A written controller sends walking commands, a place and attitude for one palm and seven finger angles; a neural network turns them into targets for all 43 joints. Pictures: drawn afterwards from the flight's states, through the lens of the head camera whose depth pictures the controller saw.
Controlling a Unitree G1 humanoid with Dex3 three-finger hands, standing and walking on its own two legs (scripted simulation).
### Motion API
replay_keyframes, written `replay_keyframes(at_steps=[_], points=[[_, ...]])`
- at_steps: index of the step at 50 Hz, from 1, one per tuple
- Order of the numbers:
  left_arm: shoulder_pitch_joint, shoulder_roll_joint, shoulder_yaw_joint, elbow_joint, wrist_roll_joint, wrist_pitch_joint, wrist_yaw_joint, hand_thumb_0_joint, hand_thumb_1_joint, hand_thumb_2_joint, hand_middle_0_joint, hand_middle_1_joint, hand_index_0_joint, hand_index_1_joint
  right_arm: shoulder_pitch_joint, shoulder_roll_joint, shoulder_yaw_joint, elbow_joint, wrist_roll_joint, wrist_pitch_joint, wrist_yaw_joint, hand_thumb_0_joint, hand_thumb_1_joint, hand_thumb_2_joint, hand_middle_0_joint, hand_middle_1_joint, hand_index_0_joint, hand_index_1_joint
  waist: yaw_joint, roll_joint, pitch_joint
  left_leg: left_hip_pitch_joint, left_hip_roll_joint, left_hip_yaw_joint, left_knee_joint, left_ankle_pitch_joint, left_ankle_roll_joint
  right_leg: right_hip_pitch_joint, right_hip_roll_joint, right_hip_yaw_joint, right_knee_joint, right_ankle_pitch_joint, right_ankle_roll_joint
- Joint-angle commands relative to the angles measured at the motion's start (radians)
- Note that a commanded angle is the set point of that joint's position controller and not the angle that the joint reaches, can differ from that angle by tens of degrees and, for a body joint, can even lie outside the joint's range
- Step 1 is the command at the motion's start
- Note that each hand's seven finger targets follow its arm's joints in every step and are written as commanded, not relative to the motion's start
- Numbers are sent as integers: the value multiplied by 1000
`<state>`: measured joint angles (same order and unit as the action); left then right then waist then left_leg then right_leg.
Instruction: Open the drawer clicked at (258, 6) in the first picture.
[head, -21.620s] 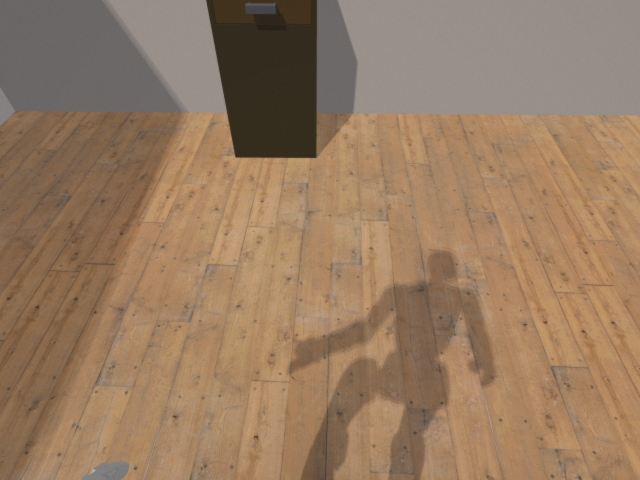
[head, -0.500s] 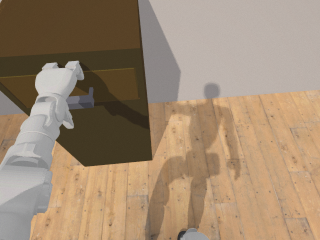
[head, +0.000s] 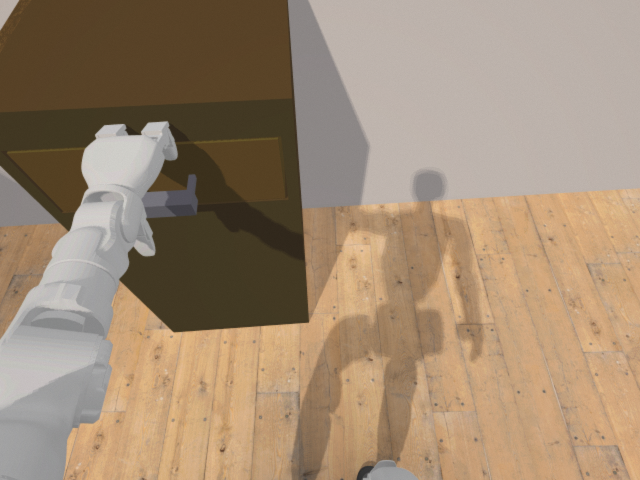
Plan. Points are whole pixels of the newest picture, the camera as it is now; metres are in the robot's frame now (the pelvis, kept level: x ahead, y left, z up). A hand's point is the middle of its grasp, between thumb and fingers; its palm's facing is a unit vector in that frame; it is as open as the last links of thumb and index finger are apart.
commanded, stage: re-aim the fingers above the handle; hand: left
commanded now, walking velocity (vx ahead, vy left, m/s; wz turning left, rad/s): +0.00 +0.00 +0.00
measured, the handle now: (158, 193) +0.53 +0.23 -0.02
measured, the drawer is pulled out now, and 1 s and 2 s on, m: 0.00 0.00 0.00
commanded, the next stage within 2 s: lower the fingers behind the handle in 0.58 s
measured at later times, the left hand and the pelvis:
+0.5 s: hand (143, 191) +0.48 +0.22 +0.05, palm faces -0.06 -0.01 -1.00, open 13.8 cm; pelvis +0.00 +0.00 +0.00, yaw +0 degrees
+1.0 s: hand (146, 200) +0.48 +0.22 +0.03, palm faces -0.08 +0.00 -1.00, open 13.8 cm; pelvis +0.00 +0.00 +0.00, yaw +0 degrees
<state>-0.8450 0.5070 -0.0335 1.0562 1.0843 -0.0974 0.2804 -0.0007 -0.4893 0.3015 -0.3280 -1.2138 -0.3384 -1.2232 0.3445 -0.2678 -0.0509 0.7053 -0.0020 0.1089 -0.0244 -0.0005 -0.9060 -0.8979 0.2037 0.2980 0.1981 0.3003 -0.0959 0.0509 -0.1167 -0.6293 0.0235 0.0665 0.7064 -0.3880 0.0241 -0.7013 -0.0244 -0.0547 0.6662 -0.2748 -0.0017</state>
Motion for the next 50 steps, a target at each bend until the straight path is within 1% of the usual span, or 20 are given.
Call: replay_keyframes(at_steps=[1,3,7,10,12,14,16,19,21,23,25,29,34,37,40,43,46,48,49,50], points=[[-444,288,83,-165,-3,12,35,0,-500,300,-300,-1200,-300,-1200,132,-164,-50,-49,-6,-18,-18,0,-900,-900,200,300,200,300,-19,6,-400,161,-44,-43,-60,391,16,275,56,30,-37,287,-28],[-466,247,48,-168,-1,15,32,0,-500,300,-300,-1200,-300,-1200,135,-161,-52,-48,-4,-20,-19,0,-900,-900,200,300,200,300,-35,-13,-378,161,-41,-49,-63,382,15,253,57,23,-40,276,-27],[-464,224,43,-197,-3,8,35,0,-500,300,-300,-1200,-300,-1200,137,-156,-56,-48,-8,-23,-14,0,-900,-900,200,300,200,300,-23,29,-409,198,-38,-54,-59,417,11,247,58,24,-36,280,-31],[-462,184,17,-180,-12,9,33,0,-500,300,-300,-1200,-300,-1200,141,-154,-58,-46,-6,-24,-14,0,-900,-900,200,300,200,300,-40,-7,-386,196,-37,-54,-60,399,15,240,59,23,-48,270,-27],[-457,237,50,-151,-8,16,31,0,-500,300,-300,-1200,-300,-1200,138,-162,-52,-41,-4,-24,-17,0,-900,-900,200,300,200,300,-36,-32,-360,155,-42,-53,-68,347,18,251,58,27,-52,245,-27],[-488,234,42,-176,-6,11,28,0,-500,300,-300,-1200,-300,-1200,138,-161,-53,-42,-6,-26,-20,0,-900,-900,200,300,200,300,-40,-8,-377,167,-42,-52,-67,371,18,259,56,29,-51,268,-29],[-450,267,73,-173,-7,8,28,0,-500,300,-300,-1200,-300,-1200,141,-161,-54,-40,-8,-24,-19,0,-900,-900,200,300,200,300,-21,2,-410,172,-44,-47,-62,390,17,281,56,32,-43,288,-28],[-443,214,41,-188,-16,-1,23,0,-500,300,-300,-1200,-300,-1200,139,-155,-55,-46,-7,-23,-16,0,-900,-900,200,300,200,300,-29,-7,-397,180,-42,-49,-62,414,16,279,58,27,-46,308,-29],[-427,244,61,-167,-15,0,22,0,-500,300,-300,-1200,-300,-1200,138,-160,-54,-43,-7,-22,-15,0,-900,-900,200,300,200,300,-23,-14,-373,155,-44,-46,-65,380,17,278,57,28,-47,289,-27],[-431,281,83,-189,-8,-4,24,0,-500,300,-300,-1200,-300,-1200,133,-162,-53,-46,-6,-22,-18,0,-900,-900,200,300,200,300,-17,-8,-399,151,-46,-44,-65,377,18,294,55,33,-41,293,-27],[-425,248,60,-189,-6,-8,26,0,-500,300,-300,-1200,-300,-1200,133,-157,-56,-48,-6,-21,-18,0,-900,-900,200,300,200,300,-23,-3,-396,166,-44,-45,-62,399,17,281,57,30,-42,302,-28],[-431,287,91,-181,-10,-4,30,0,-500,300,-300,-1200,-300,-1200,131,-164,-53,-45,-8,-21,-18,0,-900,-900,200,300,200,300,-17,-11,-391,147,-45,-42,-62,385,18,290,56,33,-42,295,-28],[-433,276,81,-179,-11,2,30,0,-500,300,-300,-1200,-300,-1200,133,-162,-53,-45,-7,-20,-16,0,-900,-900,200,300,200,300,-20,-12,-400,153,-45,-41,-60,405,17,295,55,31,-40,315,-28],[-407,238,50,-130,-9,14,29,0,-500,300,-300,-1200,-300,-1200,132,-164,-52,-42,-3,-19,-16,0,-900,-900,200,300,200,300,-34,-37,-346,127,-44,-39,-59,361,17,254,57,26,-42,278,-24],[-396,276,73,-116,-5,15,28,0,-500,300,-300,-1200,-300,-1200,138,-167,-48,-42,-5,-17,-16,0,-900,-900,200,300,200,300,-19,-27,-386,111,-48,-37,-53,362,17,278,54,32,-30,289,-24],[-385,232,42,-96,1,21,25,0,-500,300,-300,-1200,-300,-1200,137,-165,-49,-45,-4,-19,-15,0,-900,-900,200,300,200,300,-28,-29,-341,106,-43,-38,-48,358,15,231,56,25,-27,273,-27],[-360,240,55,-92,4,19,25,0,-500,300,-300,-1200,-300,-1200,143,-167,-50,-46,-6,-17,-11,0,-900,-900,200,300,200,300,-20,-35,-368,102,-43,-40,-36,365,15,236,57,27,-17,278,-27],[-382,202,28,-127,2,8,24,0,-500,300,-300,-1200,-300,-1200,143,-161,-53,-54,-8,-19,-11,0,-900,-900,200,300,200,300,-27,-16,-374,110,-43,-39,-32,358,16,225,58,28,-17,274,-28],[-385,217,47,-137,-1,-6,24,0,-500,300,-300,-1200,-300,-1200,143,-161,-56,-53,-10,-19,-13,0,-900,-900,200,300,200,300,-30,-40,-383,109,-42,-43,-22,361,18,228,58,31,-17,274,-28],[-417,240,59,-178,0,-24,28,0,-500,300,-300,-1200,-300,-1200,149,-161,-55,-54,-12,-21,-15,0,-900,-900,200,300,200,300,-29,-9,-414,115,-43,-47,-18,370,19,232,57,35,-5,284,-27]])
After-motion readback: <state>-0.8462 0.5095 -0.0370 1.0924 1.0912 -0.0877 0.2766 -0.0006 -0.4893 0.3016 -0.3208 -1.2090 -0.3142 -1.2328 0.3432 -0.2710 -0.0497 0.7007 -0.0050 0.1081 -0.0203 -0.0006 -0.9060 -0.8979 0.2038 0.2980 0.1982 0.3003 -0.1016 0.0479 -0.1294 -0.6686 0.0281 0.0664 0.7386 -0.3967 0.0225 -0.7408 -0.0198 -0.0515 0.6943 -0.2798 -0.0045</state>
